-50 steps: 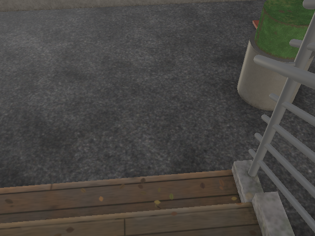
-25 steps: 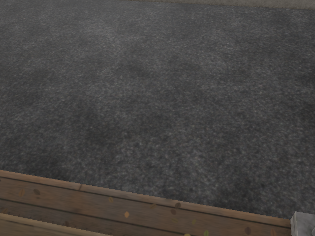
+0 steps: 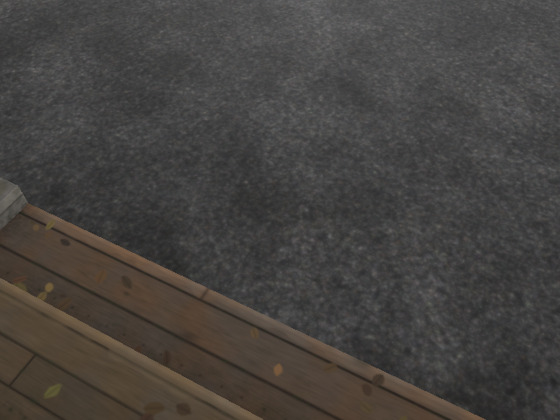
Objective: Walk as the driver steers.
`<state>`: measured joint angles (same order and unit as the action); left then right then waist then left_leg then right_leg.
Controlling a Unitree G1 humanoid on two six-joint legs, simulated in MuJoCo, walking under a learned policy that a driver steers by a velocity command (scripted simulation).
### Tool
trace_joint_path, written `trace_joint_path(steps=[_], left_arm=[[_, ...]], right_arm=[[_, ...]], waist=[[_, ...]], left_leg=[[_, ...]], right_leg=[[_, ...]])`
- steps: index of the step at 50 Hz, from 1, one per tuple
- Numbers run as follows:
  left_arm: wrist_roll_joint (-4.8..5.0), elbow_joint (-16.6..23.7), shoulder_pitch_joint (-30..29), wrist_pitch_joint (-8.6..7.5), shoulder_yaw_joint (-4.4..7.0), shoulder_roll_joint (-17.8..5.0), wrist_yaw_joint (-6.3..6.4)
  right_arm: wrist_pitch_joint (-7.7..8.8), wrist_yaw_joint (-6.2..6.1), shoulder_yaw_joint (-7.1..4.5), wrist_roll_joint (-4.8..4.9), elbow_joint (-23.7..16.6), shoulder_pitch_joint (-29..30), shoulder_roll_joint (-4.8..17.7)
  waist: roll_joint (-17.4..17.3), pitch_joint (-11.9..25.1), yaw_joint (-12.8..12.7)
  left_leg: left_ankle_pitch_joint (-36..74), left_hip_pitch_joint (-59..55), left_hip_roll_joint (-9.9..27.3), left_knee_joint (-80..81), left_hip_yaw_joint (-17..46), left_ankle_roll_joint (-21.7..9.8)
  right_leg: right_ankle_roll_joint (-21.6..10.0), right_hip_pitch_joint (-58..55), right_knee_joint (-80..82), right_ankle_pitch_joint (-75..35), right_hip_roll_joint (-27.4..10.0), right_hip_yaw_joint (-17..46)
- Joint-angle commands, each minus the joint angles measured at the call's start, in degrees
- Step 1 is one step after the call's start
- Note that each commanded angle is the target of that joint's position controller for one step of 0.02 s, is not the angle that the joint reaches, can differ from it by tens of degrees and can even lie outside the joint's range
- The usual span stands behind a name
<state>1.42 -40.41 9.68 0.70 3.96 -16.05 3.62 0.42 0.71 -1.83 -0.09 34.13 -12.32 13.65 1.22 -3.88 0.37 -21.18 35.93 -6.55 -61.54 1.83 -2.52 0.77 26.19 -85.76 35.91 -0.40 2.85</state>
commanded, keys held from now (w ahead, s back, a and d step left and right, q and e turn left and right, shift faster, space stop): e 0.36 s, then w+e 0.58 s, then w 0.06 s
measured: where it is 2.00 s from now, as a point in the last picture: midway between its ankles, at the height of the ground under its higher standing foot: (374, 364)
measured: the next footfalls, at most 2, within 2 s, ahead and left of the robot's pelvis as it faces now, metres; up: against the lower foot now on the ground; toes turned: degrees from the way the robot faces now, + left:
right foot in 0.38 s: +0.24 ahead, -0.15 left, -0.17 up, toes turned -2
left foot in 0.86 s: +0.37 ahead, +0.06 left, -0.17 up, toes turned -27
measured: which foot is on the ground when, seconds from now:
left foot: down 0.00-0.38, up 0.40-0.84, down 0.86-1.00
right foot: up 0.00-0.36, down 0.38-0.86, up 0.88-1.00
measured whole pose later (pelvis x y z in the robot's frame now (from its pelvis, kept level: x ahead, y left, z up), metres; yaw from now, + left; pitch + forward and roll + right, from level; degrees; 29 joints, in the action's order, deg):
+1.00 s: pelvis +0.33 -0.04 -0.11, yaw -27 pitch +2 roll +0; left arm 2.4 -38.9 18.5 1.8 3.7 -15.6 2.0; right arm 4.9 1.6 -4.2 1.3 41.5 -21.3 13.8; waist 3.0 6.1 0.4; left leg -23.5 15.7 -1.6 -37.1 -0.2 -1.6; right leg -3.1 32.6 -68.9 19.5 6.6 12.4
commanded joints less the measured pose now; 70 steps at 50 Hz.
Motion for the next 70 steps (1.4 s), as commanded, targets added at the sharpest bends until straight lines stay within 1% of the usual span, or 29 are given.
trace_joint_path(steps=[1,3,4,11,16,18,20,21,22,23,24,27,31,33,37,40,42,43,44,45,47,51,53,58,64,67,68,69,70], left_arm=[[-0.29,4.62,4.09,0.87,-0.18,0.11,0.01],[-1.92,-0.84,9.89,2.03,0.19,-1.85,-1.59],[-0.71,0.01,5.23,2.26,0.61,-3.46,-1.93],[-0.44,11.47,-16.36,1.15,-1.86,-0.75,-5.08],[1.34,9.16,-5.88,1.7,-1.05,-1.29,-6.77],[0.61,4.0,7.59,1.7,0.0,-0.64,-7.19],[-1.57,-1.89,24.12,1.28,0.92,-1.14,-6.38],[-2.65,0.07,17.57,1.09,0.27,-5.92,-5.48],[-2.68,2.11,11.94,1.23,1.07,-8.61,-5.26],[-2.28,-0.37,13.52,1.52,3.51,-16.66,-4.46],[-2.36,0.83,10.81,1.7,1.06,-8.67,-3.85],[-0.94,1.84,7.27,-0.31,-1.43,-2.03,-3.08],[-0.5,1.46,8.2,0.26,-1.26,-1.41,0.2],[0.02,1.55,10.82,1.33,-0.39,-2.05,0.57],[-0.62,5.41,6.13,1.06,0.62,-5.14,-1.09],[0.99,5.98,12.21,1.45,-0.43,-1.5,-1.64],[-0.15,6.1,8.37,0.63,-0.49,-1.27,-1.63],[0.4,6.29,9.82,0.62,-1.17,0.4,-1.47],[0.47,5.31,16.58,0.28,-2.42,6.24,-1.63],[2.41,6.19,17.08,-0.28,-0.59,0.34,-1.82],[1.15,6.63,7.05,-0.09,1.57,-6.84,-1.0],[0.03,4.28,6.58,-0.1,0.31,-1.4,-2.48],[-0.04,4.24,4.57,-0.62,1.08,-3.03,-3.05],[-2.89,6.12,-6.06,-3.36,-0.55,1.19,-6.98],[-0.71,8.32,-12.63,-3.12,-1.18,1.77,-8.63],[-1.02,4.94,-5.51,-3.39,-0.15,0.41,-7.93],[-0.87,1.39,4.72,-3.59,0.93,-0.72,-7.29],[-1.45,-2.79,15.67,-3.64,2.19,-2.32,-6.34],[-2.9,-5.36,24.38,-3.9,1.29,-4.18,-6.35]], right_arm=[[1.65,0.06,-2.92,2.49,1.21,-2.16,9.67],[1.17,-0.41,-1.04,1.1,2.36,-0.53,6.0],[1.48,-0.86,-1.5,-0.18,2.76,-2.96,7.64],[0.66,-8.58,-0.7,0.44,3.9,-7.28,6.13],[1.11,-9.36,-0.78,0.06,3.63,-4.64,5.52],[1.37,-8.68,-0.35,0.07,3.05,-0.69,3.31],[2.29,-5.9,-0.25,-1.12,3.07,0.07,0.93],[2.47,-4.24,-0.01,-0.49,-0.16,-6.76,1.35],[2.69,-3.91,-0.03,-0.03,-1.03,-7.63,2.98],[2.72,-3.77,0.64,3.81,-3.2,-4.65,3.42],[1.15,-5.3,-0.67,3.7,-3.41,4.11,5.36],[-1.24,-6.14,-1.64,1.47,-3.43,4.22,6.36],[0.45,-3.99,0.26,-1.98,-6.81,7.39,-1.41],[1.38,-2.8,0.56,-1.08,-7.9,11.45,-2.5],[2.88,0.16,-1.99,1.33,-2.2,2.68,3.21],[3.6,0.03,-0.82,1.52,-5.58,12.05,1.6],[4.15,0.86,-2.83,1.45,-1.05,0.97,4.66],[3.77,0.48,-3.66,0.73,0.62,-6.57,5.32],[4.06,0.33,-4.33,-0.04,2.25,-13.85,9.72],[4.63,1.12,-5.47,0.44,4.22,-17.41,11.29],[5.38,1.51,-4.41,1.91,3.1,-11.18,7.09],[5.44,-0.18,-3.24,-0.06,7.05,-9.96,5.49],[5.53,-0.55,-3.21,-0.72,8.09,-11.2,6.57],[4.86,-4.1,-1.86,1.23,12.24,-16.92,4.88],[0.83,-4.95,-1.39,2.45,14.05,-20.24,5.47],[-0.82,-5.55,-1.91,2.25,15.21,-20.03,7.32],[-0.51,-5.11,-1.87,1.94,16.24,-18.7,7.18],[0.82,-3.59,-1.85,1.57,18.69,-21.47,5.21],[2.51,-1.77,-0.88,1.68,20.25,-25.99,-0.49]], waist=[[0.73,6.25,-5.18],[3.52,12.51,-5.96],[-0.08,11.36,-3.89],[-6.28,7.13,1.1],[-10.43,3.06,-1.7],[-4.93,3.86,-7.08],[10.88,11.95,-14.14],[15.68,14.3,-4.66],[14.1,16.73,-2.9],[13.03,20.67,-2.69],[-1.95,11.38,-3.59],[1.46,4.22,0.26],[2.23,4.98,1.17],[5.52,7.59,-1.81],[8.41,7.38,1.27],[6.84,-0.03,-4.73],[9.18,5.11,0.84],[4.0,7.2,3.69],[-16.9,10.65,0.51],[-22.44,8.0,0.52],[-5.9,-1.52,0.95],[-7.07,0.59,-0.59],[-5.22,1.79,-1.02],[-4.94,2.27,2.15],[-6.35,-0.36,6.23],[-3.92,0.31,3.86],[-3.29,2.91,-1.41],[1.86,7.66,-5.73],[12.97,14.75,-6.66]], left_leg=[[18.42,-16.72,17.26,28.5,39.8,-9.33],[18.3,-13.5,16.25,23.88,31.16,-8.97],[18.09,-8.82,15.06,22.33,30.18,-9.94],[-9.78,-10.66,11.11,14.05,16.88,-7.95],[-9.97,-1.48,14.3,7.01,13.72,-6.4],[-1.49,3.78,14.14,-4.4,9.01,-4.97],[-21.39,20.78,0.95,-53.03,-9.64,2.75],[-19.08,28.05,4.33,-63.86,-1.27,4.2],[-16.17,29.83,5.2,-68.79,2.49,4.74],[-11.69,35.4,7.02,-65.7,6.79,4.11],[-5.92,37.45,8.68,-61.86,5.88,3.68],[5.65,31.09,9.25,-42.07,7.6,4.13],[18.41,17.2,8.71,-12.08,5.25,7.98],[19.47,9.4,7.18,0.62,4.29,8.24],[23.05,-8.06,5.89,-0.78,2.52,5.28],[-6.91,-2.75,4.77,23.18,1.36,3.89],[11.38,-21.93,6.16,24.32,3.03,1.8],[2.2,-30.92,8.68,34.18,8.05,-0.19],[17.01,-42.1,20.99,32.42,23.69,-5.97],[6.49,-44.76,29.81,41.65,44.62,-12.58],[-0.58,-32.54,25.95,40.97,32.86,-11.67],[14.15,-23.19,18.43,39.6,15.35,-8.22],[19.22,-23.8,16.8,35.73,10.95,-7.48],[9.59,-16.99,14.23,28.78,4.53,-5.92],[9.96,-19.99,13.84,16.45,9.69,-7.22],[16.61,-24.33,14.34,4.27,13.79,-7.24],[18.01,-21.19,12.97,-5.99,13.4,-6.37],[7.3,-8.82,8.02,-23.16,10.88,-3.55],[-30.84,11.99,0.59,-51.09,10.88,-1.16]], right_leg=[[0.43,20.03,1.54,-3.2,1.07,6.95],[0.59,13.25,2.38,-17.48,0.71,4.45],[0.42,13.28,2.76,-22.53,3.38,6.2],[4.69,15.59,41.49,-49.71,6.28,6.84],[0.65,1.39,53.39,-55.42,-0.49,5.13],[-3.0,-12.8,60.56,-56.22,-0.76,0.83],[-11.22,-39.87,55.01,-64.31,-3.45,2.33],[-15.31,-42.33,48.39,-70.99,-8.21,15.36],[-19.71,-39.14,53.23,-66.46,-13.16,22.87],[-26.32,-39.0,64.09,-27.67,-22.36,40.76],[-22.01,-30.31,70.3,-6.8,-20.65,42.9],[-17.07,-15.74,65.55,1.47,-10.16,36.96],[-16.45,-6.61,62.77,-14.37,-1.36,27.04],[-14.91,-8.75,64.81,-13.27,-2.14,28.07],[-17.12,-0.86,65.24,-10.53,-2.34,28.87],[-16.82,-9.15,60.51,-9.68,-0.14,30.01],[-15.45,-3.38,55.48,-15.14,-1.51,33.6],[-12.5,1.93,43.7,-13.22,4.03,28.3],[-8.3,13.11,21.85,-0.47,13.26,19.93],[-6.3,28.94,15.85,1.74,11.81,18.73],[-4.24,30.62,11.0,-11.26,4.94,14.56],[-3.41,21.15,17.89,-30.61,1.62,10.7],[-3.46,21.73,23.65,-38.15,1.77,11.12],[-2.92,11.03,47.61,-66.48,0.93,3.4],[-2.72,5.44,57.66,-56.6,-1.18,1.56],[-3.44,-2.14,66.91,-48.52,-3.1,2.16],[-4.83,-13.89,70.35,-50.7,-3.84,0.77],[-6.8,-33.77,68.75,-57.29,-5.99,1.38],[-10.04,-54.74,47.42,-84.89,-13.21,6.7]])
Keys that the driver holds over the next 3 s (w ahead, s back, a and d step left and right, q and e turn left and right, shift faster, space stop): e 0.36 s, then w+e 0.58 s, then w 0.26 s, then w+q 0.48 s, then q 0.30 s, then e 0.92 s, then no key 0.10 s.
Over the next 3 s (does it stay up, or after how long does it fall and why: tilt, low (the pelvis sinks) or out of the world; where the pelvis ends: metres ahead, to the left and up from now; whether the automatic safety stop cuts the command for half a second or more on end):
stays up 0.92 -0.29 -0.44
